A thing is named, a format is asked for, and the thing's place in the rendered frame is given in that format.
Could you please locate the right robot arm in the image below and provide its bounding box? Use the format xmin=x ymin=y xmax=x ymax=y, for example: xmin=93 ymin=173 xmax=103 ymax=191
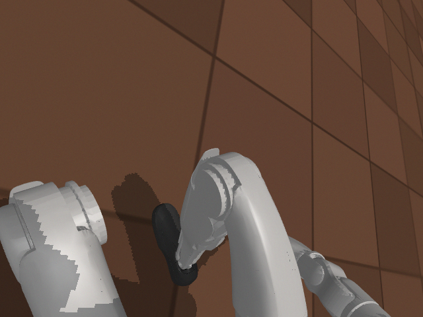
xmin=297 ymin=251 xmax=391 ymax=317

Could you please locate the right robot foot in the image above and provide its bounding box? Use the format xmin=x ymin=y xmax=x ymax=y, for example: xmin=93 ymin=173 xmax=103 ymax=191
xmin=152 ymin=203 xmax=198 ymax=286

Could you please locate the right robot hand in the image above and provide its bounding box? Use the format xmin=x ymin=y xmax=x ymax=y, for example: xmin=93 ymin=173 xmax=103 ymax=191
xmin=288 ymin=236 xmax=312 ymax=262

